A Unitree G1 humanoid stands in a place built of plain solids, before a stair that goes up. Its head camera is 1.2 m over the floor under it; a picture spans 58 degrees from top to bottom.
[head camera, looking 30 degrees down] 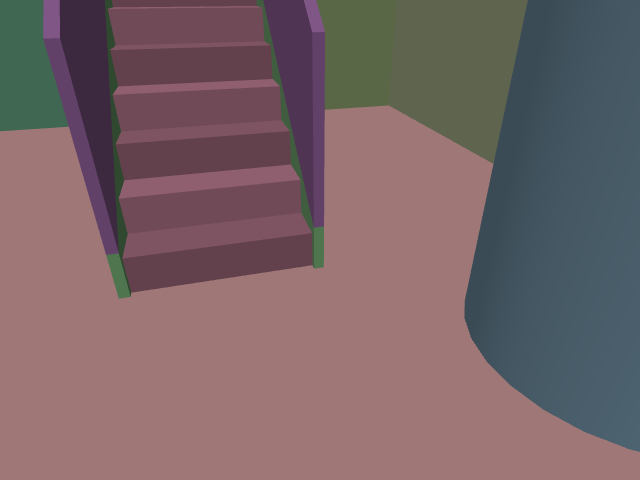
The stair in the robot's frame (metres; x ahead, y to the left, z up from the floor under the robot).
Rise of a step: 0.18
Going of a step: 0.23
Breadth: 0.86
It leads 15 degrees to the left of straight ahead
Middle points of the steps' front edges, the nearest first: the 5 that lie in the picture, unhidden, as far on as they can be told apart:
1.71 0.45 0.19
1.93 0.51 0.37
2.15 0.57 0.56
2.37 0.63 0.74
2.59 0.69 0.93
